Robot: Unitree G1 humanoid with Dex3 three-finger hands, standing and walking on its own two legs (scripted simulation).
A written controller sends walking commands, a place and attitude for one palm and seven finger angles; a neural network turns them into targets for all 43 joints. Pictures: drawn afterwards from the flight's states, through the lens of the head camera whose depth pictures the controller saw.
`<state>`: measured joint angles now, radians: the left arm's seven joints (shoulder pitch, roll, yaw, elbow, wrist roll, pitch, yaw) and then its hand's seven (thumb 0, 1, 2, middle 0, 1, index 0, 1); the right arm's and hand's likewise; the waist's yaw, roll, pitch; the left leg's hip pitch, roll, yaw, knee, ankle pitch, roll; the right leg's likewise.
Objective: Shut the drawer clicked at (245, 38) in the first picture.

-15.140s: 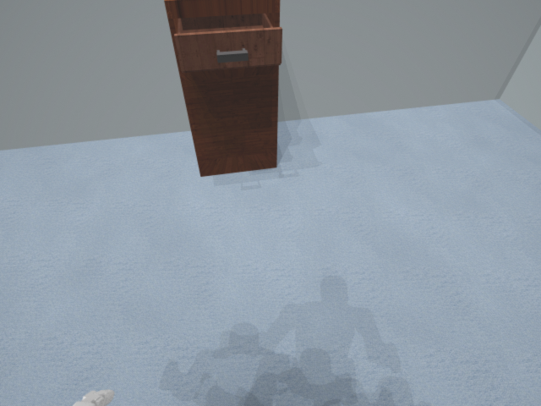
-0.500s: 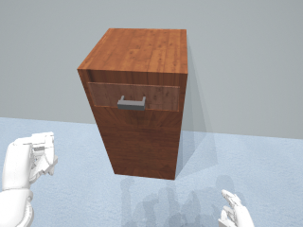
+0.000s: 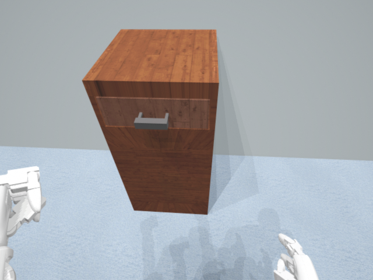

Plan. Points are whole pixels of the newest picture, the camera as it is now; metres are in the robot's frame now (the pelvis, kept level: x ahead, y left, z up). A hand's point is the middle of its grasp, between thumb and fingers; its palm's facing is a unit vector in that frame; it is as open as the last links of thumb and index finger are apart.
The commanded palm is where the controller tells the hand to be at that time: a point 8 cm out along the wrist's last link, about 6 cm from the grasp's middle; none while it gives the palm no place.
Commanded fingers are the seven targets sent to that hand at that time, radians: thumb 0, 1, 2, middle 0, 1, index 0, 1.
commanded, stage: step back with the hand held close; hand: left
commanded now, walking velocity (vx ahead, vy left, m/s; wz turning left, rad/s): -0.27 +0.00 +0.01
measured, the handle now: (152, 119) +0.62 +0.18 -0.03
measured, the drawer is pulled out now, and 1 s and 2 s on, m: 0.00 0.00 0.00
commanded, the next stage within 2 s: stop stepping back and stand still in 1.48 s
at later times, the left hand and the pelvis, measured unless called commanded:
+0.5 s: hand (30, 231) +0.15 +0.24 +0.16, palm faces +0.39 -0.78 -0.49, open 3.2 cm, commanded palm +0.08 +0.29 +0.18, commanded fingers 0.00 0.90 0.90 -1.40 -1.60 -1.40 -1.60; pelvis -0.05 +0.01 -0.01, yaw -1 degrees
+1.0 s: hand (19, 262) +0.11 +0.23 +0.16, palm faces +0.38 -0.79 -0.49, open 3.2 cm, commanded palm +0.03 +0.28 +0.18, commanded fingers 0.00 0.90 0.90 -1.40 -1.60 -1.40 -1.60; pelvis -0.10 +0.00 -0.02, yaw +2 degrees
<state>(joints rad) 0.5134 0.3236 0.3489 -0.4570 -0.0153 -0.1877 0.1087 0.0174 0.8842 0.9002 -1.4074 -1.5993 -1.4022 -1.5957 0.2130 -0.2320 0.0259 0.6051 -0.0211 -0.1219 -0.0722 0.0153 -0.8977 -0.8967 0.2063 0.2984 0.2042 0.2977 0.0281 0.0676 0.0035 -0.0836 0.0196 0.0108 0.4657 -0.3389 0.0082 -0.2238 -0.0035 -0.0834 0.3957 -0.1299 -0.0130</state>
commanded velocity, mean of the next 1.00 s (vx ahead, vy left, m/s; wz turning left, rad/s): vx -0.32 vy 0.00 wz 0.01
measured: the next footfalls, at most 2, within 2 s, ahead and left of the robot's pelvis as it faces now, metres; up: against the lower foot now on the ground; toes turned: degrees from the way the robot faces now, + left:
right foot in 1.14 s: -0.13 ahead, -0.11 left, +0.00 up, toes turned +2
left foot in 1.44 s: -0.12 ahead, +0.09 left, +0.00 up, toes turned +0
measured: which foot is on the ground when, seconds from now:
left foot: down 0.00-1.00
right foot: down 0.00-0.98, up 1.00-1.00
